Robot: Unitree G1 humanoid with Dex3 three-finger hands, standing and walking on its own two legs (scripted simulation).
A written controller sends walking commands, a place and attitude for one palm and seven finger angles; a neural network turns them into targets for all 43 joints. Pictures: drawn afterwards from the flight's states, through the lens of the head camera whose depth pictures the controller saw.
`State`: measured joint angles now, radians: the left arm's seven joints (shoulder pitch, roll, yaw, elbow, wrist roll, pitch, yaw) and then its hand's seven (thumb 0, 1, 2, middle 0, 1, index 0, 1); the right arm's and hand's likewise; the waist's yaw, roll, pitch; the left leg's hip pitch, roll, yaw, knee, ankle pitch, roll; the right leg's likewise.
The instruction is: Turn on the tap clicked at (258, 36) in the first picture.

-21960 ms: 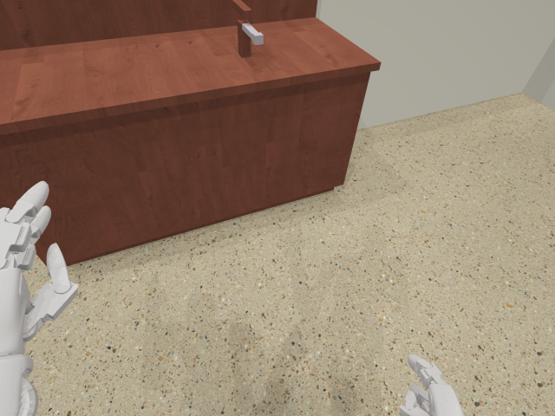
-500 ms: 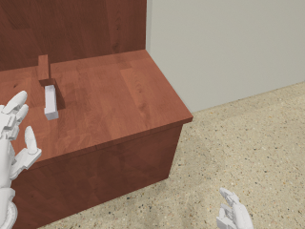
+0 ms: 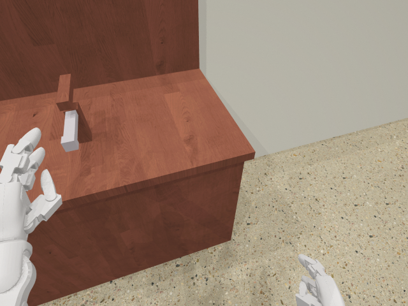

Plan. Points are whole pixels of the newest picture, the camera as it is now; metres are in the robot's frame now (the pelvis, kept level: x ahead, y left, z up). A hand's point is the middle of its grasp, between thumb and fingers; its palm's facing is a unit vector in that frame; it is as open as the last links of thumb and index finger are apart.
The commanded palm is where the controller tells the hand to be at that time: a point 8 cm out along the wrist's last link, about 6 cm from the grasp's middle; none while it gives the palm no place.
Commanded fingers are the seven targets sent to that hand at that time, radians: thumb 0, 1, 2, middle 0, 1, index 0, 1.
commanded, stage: turn the palm inward beside the body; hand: left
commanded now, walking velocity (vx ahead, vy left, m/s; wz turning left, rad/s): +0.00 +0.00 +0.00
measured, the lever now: (70, 143) +0.42 +0.36 +0.08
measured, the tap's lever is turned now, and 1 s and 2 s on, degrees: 0 0 0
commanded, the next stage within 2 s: reach beside the lever's end, fingers flat in 1.84 s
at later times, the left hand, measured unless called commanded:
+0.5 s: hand (68, 206) +0.22 +0.24 +0.15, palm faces +0.49 -0.83 -0.24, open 7.4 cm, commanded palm +0.17 +0.28 +0.16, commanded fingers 0.00 0.90 0.90 -0.20 -0.30 -0.20 -0.30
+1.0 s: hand (61, 225) +0.19 +0.24 +0.14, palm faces +0.52 -0.84 -0.14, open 7.4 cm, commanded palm +0.14 +0.28 +0.15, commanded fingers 0.00 0.90 0.90 -0.20 -0.30 -0.20 -0.30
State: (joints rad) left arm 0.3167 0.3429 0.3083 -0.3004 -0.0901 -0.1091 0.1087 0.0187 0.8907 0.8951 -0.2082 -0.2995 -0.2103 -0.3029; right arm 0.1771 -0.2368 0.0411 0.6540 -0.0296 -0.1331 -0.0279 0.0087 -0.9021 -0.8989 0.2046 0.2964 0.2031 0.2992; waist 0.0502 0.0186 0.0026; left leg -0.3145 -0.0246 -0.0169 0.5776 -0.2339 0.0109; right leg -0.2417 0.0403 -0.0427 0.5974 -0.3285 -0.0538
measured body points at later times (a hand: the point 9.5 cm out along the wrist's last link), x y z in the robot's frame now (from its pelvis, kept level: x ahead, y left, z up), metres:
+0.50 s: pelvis +0.03 -0.03 -0.01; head +0.02 -0.05 +0.44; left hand +0.19 +0.28 +0.16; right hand +0.23 -0.26 -0.09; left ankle +0.05 +0.11 -0.73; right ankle +0.00 -0.08 -0.73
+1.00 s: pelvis +0.00 +0.00 -0.01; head -0.02 -0.02 +0.44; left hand +0.16 +0.28 +0.15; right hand +0.21 -0.21 -0.08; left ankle +0.05 +0.11 -0.73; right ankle +0.00 -0.08 -0.73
